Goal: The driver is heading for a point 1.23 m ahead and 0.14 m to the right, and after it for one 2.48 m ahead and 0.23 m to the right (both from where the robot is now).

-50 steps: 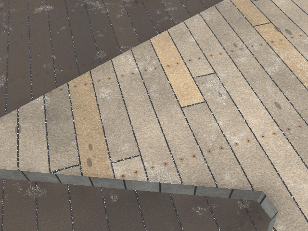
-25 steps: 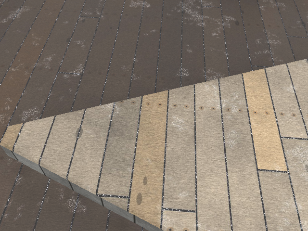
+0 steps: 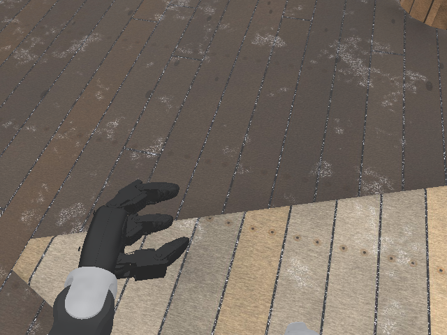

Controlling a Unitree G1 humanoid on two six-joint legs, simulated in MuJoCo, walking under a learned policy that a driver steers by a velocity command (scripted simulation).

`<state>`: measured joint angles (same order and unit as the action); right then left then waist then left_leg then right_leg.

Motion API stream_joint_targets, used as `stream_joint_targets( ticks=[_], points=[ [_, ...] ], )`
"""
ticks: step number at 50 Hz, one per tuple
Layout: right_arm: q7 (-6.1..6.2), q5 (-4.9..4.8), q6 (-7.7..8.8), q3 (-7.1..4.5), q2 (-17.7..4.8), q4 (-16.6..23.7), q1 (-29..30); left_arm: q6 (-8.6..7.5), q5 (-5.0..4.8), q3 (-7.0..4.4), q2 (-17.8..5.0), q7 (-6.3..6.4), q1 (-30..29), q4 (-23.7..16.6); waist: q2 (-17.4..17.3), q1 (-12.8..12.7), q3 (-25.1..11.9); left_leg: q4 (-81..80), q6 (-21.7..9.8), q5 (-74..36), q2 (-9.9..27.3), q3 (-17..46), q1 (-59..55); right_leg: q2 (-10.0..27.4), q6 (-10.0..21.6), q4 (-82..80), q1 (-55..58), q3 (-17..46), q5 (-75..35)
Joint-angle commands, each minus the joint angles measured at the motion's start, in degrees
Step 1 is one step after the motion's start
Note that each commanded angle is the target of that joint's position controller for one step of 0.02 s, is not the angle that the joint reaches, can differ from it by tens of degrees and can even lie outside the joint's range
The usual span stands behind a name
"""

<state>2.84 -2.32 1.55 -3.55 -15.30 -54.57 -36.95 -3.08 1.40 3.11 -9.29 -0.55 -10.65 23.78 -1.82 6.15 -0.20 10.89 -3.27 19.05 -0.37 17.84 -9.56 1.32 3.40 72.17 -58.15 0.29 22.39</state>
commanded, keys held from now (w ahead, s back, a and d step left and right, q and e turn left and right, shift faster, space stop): w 1.00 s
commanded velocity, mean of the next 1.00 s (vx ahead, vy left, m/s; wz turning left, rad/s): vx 0.50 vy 0.00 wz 0.14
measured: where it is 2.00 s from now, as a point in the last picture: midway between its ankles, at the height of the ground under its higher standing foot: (225, 124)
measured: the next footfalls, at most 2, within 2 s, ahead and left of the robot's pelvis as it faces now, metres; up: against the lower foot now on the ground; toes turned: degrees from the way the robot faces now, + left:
right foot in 0.02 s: +0.20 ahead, -0.14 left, +0.11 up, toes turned +1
left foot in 0.62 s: +0.52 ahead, +0.08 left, +0.11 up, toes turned +8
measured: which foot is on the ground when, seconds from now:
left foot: down 0.00-0.02, up 0.04-0.60, down 0.62-1.00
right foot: up 0.00-0.00, down 0.02-0.60, up 0.62-1.00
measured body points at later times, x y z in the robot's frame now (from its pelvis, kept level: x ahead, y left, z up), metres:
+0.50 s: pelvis +0.28 -0.05 +0.12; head +0.30 -0.06 +0.57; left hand +0.21 +0.20 -0.01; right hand +0.55 -0.22 +0.05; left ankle +0.46 +0.10 -0.57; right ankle +0.16 -0.14 -0.62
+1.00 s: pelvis +0.57 -0.02 +0.12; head +0.59 -0.02 +0.57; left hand +0.75 +0.24 +0.03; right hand +0.61 -0.30 +0.00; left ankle +0.48 +0.08 -0.62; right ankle +0.73 -0.16 -0.58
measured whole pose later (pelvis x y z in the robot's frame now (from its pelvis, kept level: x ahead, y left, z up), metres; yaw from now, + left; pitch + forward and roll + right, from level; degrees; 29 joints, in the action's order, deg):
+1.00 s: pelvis +0.57 -0.02 +0.12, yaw +5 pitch +2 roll +3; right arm -0.9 -0.3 4.9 -3.7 -15.5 -46.8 -22.5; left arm -4.9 -0.4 -2.0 -15.8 -1.7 4.2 42.8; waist 3.3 4.6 -0.2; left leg 17.8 -1.9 16.5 -3.7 -3.2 3.0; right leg 6.0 0.8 40.7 -36.7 3.0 -7.1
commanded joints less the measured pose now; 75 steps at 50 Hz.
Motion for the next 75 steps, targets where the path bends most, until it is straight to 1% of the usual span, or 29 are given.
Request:
stream_joint_targets(
  ticks=[1, 2, 3, 5, 7, 12, 16, 24, 29, 30, 31, 32, 34, 37, 45, 54, 55, 57, 59, 61, 62, 63, 64, 65, 66, 67, 69, 71, 75],
  points=[
    [-0.03, -0.02, 1.96, -2.38, -9.7, 8.9, 16.1, -1.89, -0.86, -8.15, -19.2, 1.08, 41.5, 8.8, 8.5, -25.4, -23.9, 42.2, 3.4, -20.0, -1.1, 4.9, 35.5, 3.9, 0.3, -20.3, 75.5, 15.8, -12.5],
    [-1.16, 0.54, 2.79, -0.97, -1.7, 8.9, 0.3, -2.21, 1.33, -7.92, -23.9, 1.20, 35.6, 9.4, 40.0, -11.9, -27.5, 63.8, 4.0, 8.2, -11.7, 6.2, 38.0, 18.5, 5.7, -41.8, 67.8, 48.7, -22.2],
    [-2.55, -0.05, 3.06, -2.07, -5.0, 5.8, -3.3, -2.50, 0.29, -6.74, -18.0, 1.01, 30.9, 7.6, 32.0, -9.6, -22.2, 74.9, 5.2, 5.6, -10.3, 2.9, 42.0, 19.9, 8.6, -52.7, 59.3, 59.4, -15.3],
    [-3.11, -0.06, 1.36, -0.57, 0.2, 6.5, 3.3, -2.53, -2.32, -5.03, -8.1, -0.72, 19.9, 9.7, 13.1, -4.3, -3.7, 80.5, 4.1, 0.5, -3.8, -10.4, 46.6, 15.9, 8.0, -51.6, 39.0, 43.4, 5.5],
    [-3.09, 0.64, -0.09, -0.26, -0.9, 9.4, 10.3, -3.50, -0.69, -5.26, -5.5, -1.07, 17.0, 12.6, 6.0, -2.4, 0.9, 78.0, -0.1, -5.8, 1.3, -10.9, 44.7, 12.7, 6.1, -52.3, 26.8, 29.4, 13.0],
    [-2.61, 1.40, 0.71, 0.98, 0.0, 14.6, 19.6, -5.09, -2.22, -5.74, -4.8, -0.43, 26.7, 21.4, 4.9, -2.6, 1.7, 69.5, -4.3, -8.9, 2.8, -7.4, 56.2, 10.7, 8.1, -58.3, 38.5, 15.2, -5.9],
    [-3.63, 2.32, 1.75, 1.65, -0.9, 17.4, 29.1, -4.49, -1.89, -6.30, -7.8, 0.79, 29.6, 22.3, 1.9, -5.4, 0.4, 42.4, -0.1, -21.0, 2.6, -16.1, 49.9, 6.5, 7.5, -63.5, 43.2, 2.6, -21.3],
    [-6.22, 0.80, 3.14, 2.21, 0.2, 23.0, 44.5, -1.92, -2.62, -6.77, -12.8, 1.20, 40.1, 25.2, 4.7, -12.4, 5.3, 21.9, 0.5, -20.4, 3.1, -19.0, 55.2, 12.9, 7.5, -62.7, 65.5, 3.7, -31.2],
    [-6.56, 1.45, 3.70, -0.30, -4.2, 21.9, 35.6, -0.04, -2.83, -7.48, -16.0, 1.38, 38.1, 25.5, 9.3, -5.4, -2.1, 15.9, -3.8, -14.6, -3.3, -24.3, 33.7, 10.9, 5.1, -45.8, 66.7, 0.7, -68.2],
    [-5.92, 1.63, 3.54, -1.60, -6.7, 19.2, 25.6, -0.05, -2.84, -7.49, -16.3, 1.49, 35.8, 24.7, 9.3, -0.2, -7.4, 15.1, -6.1, -19.6, -1.6, -22.3, 18.1, 9.3, 3.7, -35.5, 59.0, -0.6, -67.1],
    [-4.76, 2.45, 3.10, -2.92, -11.2, 16.6, 12.9, -0.74, -1.59, -6.71, -14.5, 1.60, 33.4, 22.3, 3.8, 4.5, -15.8, 18.4, -10.0, -22.2, 10.1, -9.7, -2.1, 5.8, 2.3, -17.7, 43.5, -2.0, -45.1],
    [-4.65, 3.12, 3.20, -2.74, -13.5, 16.5, 12.9, -2.27, -1.22, -4.11, -6.2, 0.61, 40.7, 20.9, -11.2, -1.4, -23.7, 14.3, -20.7, -18.3, 24.9, 18.9, -19.7, -4.9, -1.0, 2.7, 21.0, 1.8, 7.7],
    [-3.65, 2.27, 2.60, -1.12, -5.8, 16.6, 17.0, -4.02, -3.99, -6.39, -14.6, -0.01, 29.6, 19.2, -4.9, 0.8, -12.6, 8.1, -16.9, -14.9, 21.0, 10.4, -7.9, 0.2, -0.8, 7.3, 12.9, 6.8, 5.1],
    [-4.34, 3.32, 3.12, 0.07, -2.3, 16.7, 23.6, -3.10, -2.58, -6.49, -12.5, 0.17, 27.9, 18.7, -0.2, -6.1, -3.5, 2.1, -13.1, -22.7, 13.9, -2.7, 12.6, 5.2, -2.2, -2.0, 20.1, 4.5, -4.0],
    [-3.63, 2.24, 4.16, -2.02, -8.9, 12.6, 19.9, -1.64, -1.34, -5.27, -8.5, -0.19, 17.0, 16.1, -1.4, -5.3, 1.6, -3.3, -9.8, -23.3, 8.1, -15.7, 26.4, 3.8, -4.2, -31.1, 29.7, 0.5, -27.1],
    [-1.10, 1.83, 2.03, -2.84, -8.7, 9.7, 8.3, -3.81, -3.15, -6.84, -11.9, -4.69, 5.2, 13.2, -1.5, 0.1, 4.0, 15.0, -9.4, -14.4, 18.7, -4.2, -3.0, 8.3, -0.4, -36.0, 2.5, 6.7, -23.0],
    [-2.06, 9.93, 5.03, 1.58, 1.6, 5.2, 0.1, -3.16, 7.48, -3.39, -4.9, -2.10, 9.4, 16.1, 0.5, 3.8, 3.3, 16.5, -7.7, -9.8, 16.4, -6.3, -10.1, 8.8, -2.1, -42.1, -0.5, 4.2, -31.9],
    [-3.43, 7.26, 4.53, 0.94, -3.7, 3.9, -1.2, -1.29, 5.64, -2.04, -2.0, -2.30, 4.1, 16.3, 1.4, 6.1, 8.4, 15.7, -5.6, 2.3, 9.1, -11.5, 12.5, 6.1, -4.1, -52.4, 21.8, -2.1, -48.7],
    [-4.77, 5.69, 3.97, 0.90, -7.2, 4.3, 1.9, -1.20, 3.35, -4.64, -10.2, -1.37, 6.2, 17.1, 3.8, 1.6, 5.3, 19.4, -3.1, -2.4, 7.6, -12.5, 15.1, 4.5, -3.7, -54.3, 33.5, -3.0, -38.0],
    [-7.33, 8.45, 3.20, 1.42, -8.6, 5.8, 7.0, -2.29, 2.02, -9.34, -21.6, -0.36, 33.1, 24.6, 8.1, -11.1, -6.1, 41.5, 3.2, -10.5, 3.9, -15.3, 24.1, 5.2, 0.7, -46.9, 65.5, -4.0, -42.4],
    [-8.15, 8.78, 3.71, 4.02, 2.6, 4.4, -3.8, -1.47, 3.19, -9.67, -22.1, -1.68, 48.7, 27.4, 20.1, -11.4, -28.5, 67.8, 6.6, 19.5, -1.4, -15.8, 36.0, 15.7, 13.5, -28.8, 96.5, 6.2, -63.1],
    [-9.06, 6.04, 4.03, 3.95, 2.2, 2.7, -8.7, -0.92, 5.62, -8.24, -17.3, -3.47, 59.8, 28.2, 19.7, -15.7, -35.1, 90.2, 6.7, 29.3, -7.3, -11.1, 46.2, 20.5, 19.7, -29.4, 107.5, 17.1, -70.7],
    [-4.74, -4.35, 5.12, 0.63, -6.3, 7.5, 5.7, 0.80, -4.61, -10.25, -22.3, -2.81, 48.7, 28.2, 16.3, -16.5, -19.1, 99.3, 7.7, 28.2, -4.3, -8.7, 65.1, 25.3, 17.0, -38.8, 90.5, 24.3, -59.2],
    [-1.64, -4.62, 5.06, 0.96, -6.3, 11.4, 17.6, 1.15, -5.32, -8.91, -18.1, -1.73, 40.9, 27.3, 5.9, -15.5, -6.2, 94.6, 6.1, 20.2, 0.3, -15.8, 69.3, 21.9, 12.5, -49.8, 76.8, 23.4, -36.1],
    [0.18, -4.88, 4.66, 1.46, -3.2, 12.6, 17.1, 0.39, -3.71, -8.46, -17.1, -0.53, 37.0, 27.1, 12.6, -12.1, -4.9, 96.5, 6.4, 12.2, 1.7, -16.1, 70.1, 25.7, 14.8, -52.5, 69.4, 26.5, -33.5],
    [0.67, -2.12, 3.48, 1.77, -1.9, 12.6, 14.7, -0.31, -2.54, -6.98, -13.4, -0.64, 33.3, 26.1, 8.2, -8.7, -4.9, 96.8, 5.8, 7.5, 4.4, -16.7, 66.1, 25.1, 13.9, -52.8, 61.9, 25.0, -37.4],
    [0.18, 0.07, 1.12, 1.50, 0.5, 11.8, 13.3, -1.43, -0.82, -5.61, -9.6, -1.31, 27.6, 26.4, 4.0, -4.1, -3.5, 91.1, 2.4, 5.8, 7.6, -14.4, 57.6, 21.3, 11.4, -55.2, 46.7, 17.9, -22.8],
    [-0.32, -0.15, 0.36, 1.31, 0.8, 13.7, 18.5, -2.68, -0.82, -5.06, -8.4, -1.34, 26.0, 27.3, 6.4, -3.0, 3.5, 77.2, 0.9, -3.0, 9.1, -12.7, 60.7, 17.0, 8.4, -59.2, 40.4, 11.3, -20.8],
    [-1.95, 2.63, 2.42, 1.20, 1.3, 14.9, 25.2, -3.36, -0.81, -5.87, -11.9, 1.75, 27.5, 28.0, 6.3, -3.5, 3.7, 39.2, 3.4, -28.4, 6.3, -17.4, 42.6, 8.0, 7.0, -63.1, 33.5, -1.3, -33.5]
  ],
)
Velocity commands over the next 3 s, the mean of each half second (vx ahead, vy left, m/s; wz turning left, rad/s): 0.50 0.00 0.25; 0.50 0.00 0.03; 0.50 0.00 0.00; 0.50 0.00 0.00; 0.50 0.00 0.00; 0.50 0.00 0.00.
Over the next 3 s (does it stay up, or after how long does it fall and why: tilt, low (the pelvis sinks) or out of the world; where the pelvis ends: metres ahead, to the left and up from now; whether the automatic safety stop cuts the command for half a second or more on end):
stays up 1.72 -0.03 0.02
